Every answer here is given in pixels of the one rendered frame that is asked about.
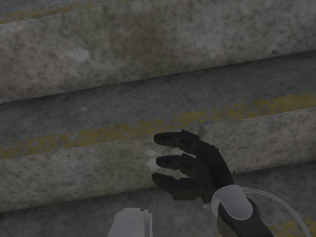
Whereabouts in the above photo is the robot right forearm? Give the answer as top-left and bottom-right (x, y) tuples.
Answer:
(211, 185), (276, 237)

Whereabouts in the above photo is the right robot hand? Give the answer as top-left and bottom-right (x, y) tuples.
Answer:
(151, 129), (235, 204)

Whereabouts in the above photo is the robot left thigh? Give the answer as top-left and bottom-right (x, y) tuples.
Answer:
(108, 207), (153, 237)

